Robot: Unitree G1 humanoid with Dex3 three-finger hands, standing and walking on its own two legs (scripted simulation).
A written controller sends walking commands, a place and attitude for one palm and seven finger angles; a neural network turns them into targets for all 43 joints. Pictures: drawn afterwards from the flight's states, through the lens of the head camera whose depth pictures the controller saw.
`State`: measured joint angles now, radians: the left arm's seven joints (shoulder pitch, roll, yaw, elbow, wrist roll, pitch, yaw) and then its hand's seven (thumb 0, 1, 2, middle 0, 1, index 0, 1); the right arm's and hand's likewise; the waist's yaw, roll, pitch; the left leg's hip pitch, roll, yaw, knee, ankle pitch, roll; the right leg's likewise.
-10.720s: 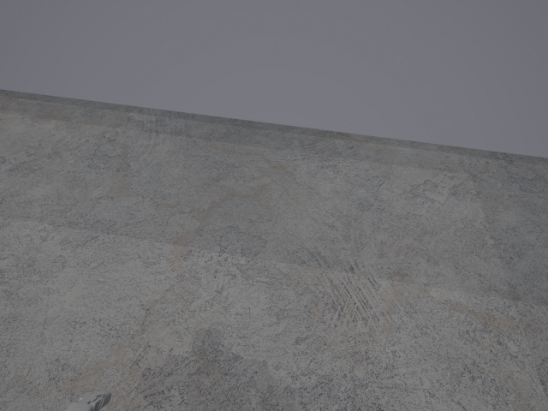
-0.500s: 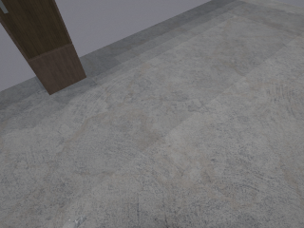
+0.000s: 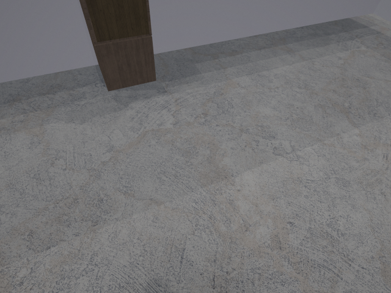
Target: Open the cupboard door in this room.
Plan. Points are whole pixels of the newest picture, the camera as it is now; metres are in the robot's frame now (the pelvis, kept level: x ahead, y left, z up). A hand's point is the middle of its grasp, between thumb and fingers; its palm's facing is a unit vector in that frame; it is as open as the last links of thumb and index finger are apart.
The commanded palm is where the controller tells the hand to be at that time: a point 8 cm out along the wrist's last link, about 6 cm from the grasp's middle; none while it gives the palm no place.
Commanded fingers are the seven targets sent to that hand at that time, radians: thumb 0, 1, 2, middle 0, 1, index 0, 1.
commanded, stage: turn or walk to find it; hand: left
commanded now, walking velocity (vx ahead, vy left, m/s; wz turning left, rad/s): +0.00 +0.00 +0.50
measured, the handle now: out of the picture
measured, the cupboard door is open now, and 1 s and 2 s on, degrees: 0 0 0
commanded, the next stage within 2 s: stand and wait in 1.20 s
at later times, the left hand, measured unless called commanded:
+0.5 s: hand out of the picture +0.06 +0.18 -0.13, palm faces +0.21 -0.93 -0.29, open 7.4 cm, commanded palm none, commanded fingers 0.00 0.90 0.90 -0.20 -0.30 -0.20 -0.30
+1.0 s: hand out of the picture -0.08 +0.21 -0.18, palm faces +0.45 -0.86 -0.23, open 7.4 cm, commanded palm none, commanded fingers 0.00 0.90 0.90 -0.20 -0.30 -0.20 -0.30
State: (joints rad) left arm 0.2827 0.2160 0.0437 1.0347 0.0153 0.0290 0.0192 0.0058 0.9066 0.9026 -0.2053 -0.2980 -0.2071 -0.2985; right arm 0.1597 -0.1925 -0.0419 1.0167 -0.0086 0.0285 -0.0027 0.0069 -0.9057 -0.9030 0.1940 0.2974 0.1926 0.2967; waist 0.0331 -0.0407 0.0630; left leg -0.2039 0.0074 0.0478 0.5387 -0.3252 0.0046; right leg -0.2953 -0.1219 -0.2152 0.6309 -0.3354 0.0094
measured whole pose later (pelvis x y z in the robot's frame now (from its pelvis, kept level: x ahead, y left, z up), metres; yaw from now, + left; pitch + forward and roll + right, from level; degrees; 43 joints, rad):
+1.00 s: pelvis +0.00 +0.02 +0.00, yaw +25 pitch +0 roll -1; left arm 0.25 0.25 0.05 1.01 0.01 0.06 0.02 0.01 0.91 0.90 -0.20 -0.30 -0.20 -0.30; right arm 0.12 -0.19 -0.04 0.95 -0.02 0.01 0.00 0.01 -0.90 -0.90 0.20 0.30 0.20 0.30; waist 0.03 -0.05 0.10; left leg -0.29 0.01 0.07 0.58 -0.30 0.04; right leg -0.39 -0.12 -0.10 1.05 -0.55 0.07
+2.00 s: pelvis -0.01 -0.02 +0.01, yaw +42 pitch -1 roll +0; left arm 0.23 0.23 0.05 1.04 0.02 0.05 0.01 0.01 0.91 0.90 -0.20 -0.30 -0.20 -0.30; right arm 0.17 -0.17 -0.03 1.03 -0.02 0.02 -0.02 0.01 -0.90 -0.90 0.20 0.30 0.20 0.30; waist 0.02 -0.02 0.03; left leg -0.19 -0.01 0.00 0.45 -0.25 0.02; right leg -0.40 -0.08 -0.06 0.93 -0.44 0.05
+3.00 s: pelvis -0.01 -0.10 +0.00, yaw +55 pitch -1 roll +2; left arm 0.18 0.17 0.01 1.02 0.02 0.01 0.02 0.00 0.91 0.90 -0.20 -0.30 -0.20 -0.30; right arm 0.21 -0.20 -0.05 1.04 -0.01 0.03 -0.01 0.01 -0.90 -0.90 0.20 0.30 0.20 0.30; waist -0.01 0.05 0.02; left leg -0.30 -0.01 -0.03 0.58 -0.35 -0.02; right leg -0.23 -0.03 -0.08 0.56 -0.31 -0.03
